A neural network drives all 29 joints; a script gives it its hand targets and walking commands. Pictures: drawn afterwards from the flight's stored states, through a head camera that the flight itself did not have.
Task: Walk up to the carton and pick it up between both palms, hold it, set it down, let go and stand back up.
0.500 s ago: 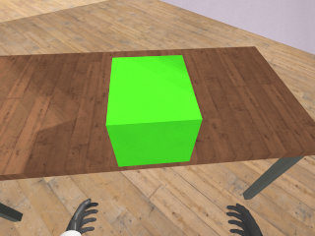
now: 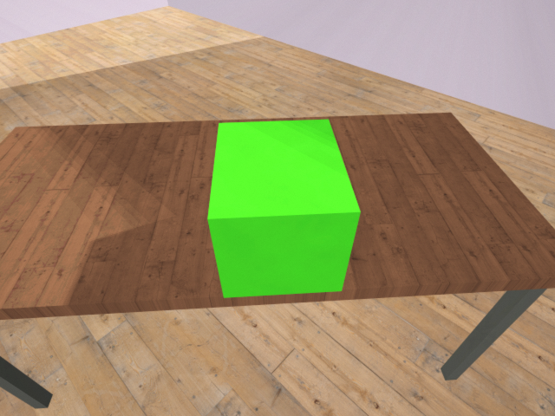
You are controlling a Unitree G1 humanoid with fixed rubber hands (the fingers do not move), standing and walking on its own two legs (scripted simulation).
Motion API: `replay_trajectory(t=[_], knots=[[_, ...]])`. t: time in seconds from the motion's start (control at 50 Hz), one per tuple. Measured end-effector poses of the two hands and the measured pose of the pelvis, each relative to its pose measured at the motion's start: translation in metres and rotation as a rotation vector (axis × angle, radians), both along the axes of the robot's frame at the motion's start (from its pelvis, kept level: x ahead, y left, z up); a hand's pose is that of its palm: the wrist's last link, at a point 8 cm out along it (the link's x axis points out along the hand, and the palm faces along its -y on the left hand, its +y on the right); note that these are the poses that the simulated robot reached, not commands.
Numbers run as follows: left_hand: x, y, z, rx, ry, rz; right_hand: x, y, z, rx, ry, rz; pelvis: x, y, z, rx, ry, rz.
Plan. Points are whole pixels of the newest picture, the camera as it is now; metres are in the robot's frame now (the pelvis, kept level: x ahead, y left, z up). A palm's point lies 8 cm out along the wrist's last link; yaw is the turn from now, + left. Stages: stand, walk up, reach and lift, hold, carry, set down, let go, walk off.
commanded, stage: stand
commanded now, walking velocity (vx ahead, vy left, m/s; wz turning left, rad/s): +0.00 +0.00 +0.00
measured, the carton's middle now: (278, 204) +0.51 +0.02 +0.00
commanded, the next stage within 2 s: none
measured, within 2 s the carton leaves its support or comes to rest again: neither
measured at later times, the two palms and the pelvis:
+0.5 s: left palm out of the picture -0.08 +0.25 -0.14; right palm out of the picture -0.08 -0.22 -0.14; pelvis -0.05 +0.01 +0.00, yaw +1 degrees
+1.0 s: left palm out of the picture -0.07 +0.26 -0.16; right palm out of the picture -0.16 -0.19 -0.17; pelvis -0.08 +0.02 -0.02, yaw -2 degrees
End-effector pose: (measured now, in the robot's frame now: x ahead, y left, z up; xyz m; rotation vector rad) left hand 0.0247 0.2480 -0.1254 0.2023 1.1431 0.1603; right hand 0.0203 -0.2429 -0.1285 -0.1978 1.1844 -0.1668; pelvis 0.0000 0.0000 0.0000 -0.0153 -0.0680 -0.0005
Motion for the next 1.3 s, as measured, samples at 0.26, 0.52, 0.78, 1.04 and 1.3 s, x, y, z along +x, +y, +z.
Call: replay_trajectory(t=[0.26, 0.52, 0.78, 1.04, 1.3], knots=[[-0.066, -0.001, -0.015, -0.027, 0.113, 0.033, -0.067, 0.017, -0.012, 0.021, 0.118, -0.029, -0.032, 0.008, -0.004, -0.006, 0.006, 0.011], [-0.109, 0.003, -0.019, -0.028, 0.181, 0.077, -0.100, 0.024, -0.014, 0.021, 0.161, -0.054, -0.055, 0.014, -0.005, -0.008, 0.015, 0.018], [-0.127, 0.018, -0.042, -0.025, 0.196, 0.121, -0.135, 0.034, -0.024, 0.002, 0.149, -0.072, -0.079, 0.025, -0.021, -0.028, 0.014, 0.033], [-0.106, 0.008, -0.029, -0.015, 0.126, 0.042, -0.173, 0.048, -0.040, 0.068, 0.253, -0.129, -0.083, 0.020, -0.021, 0.036, -0.001, -0.035], [-0.136, 0.017, -0.026, -0.016, 0.296, 0.098, -0.088, 0.029, -0.017, -0.001, 0.093, -0.045, -0.057, 0.026, -0.016, 0.017, 0.031, -0.006]])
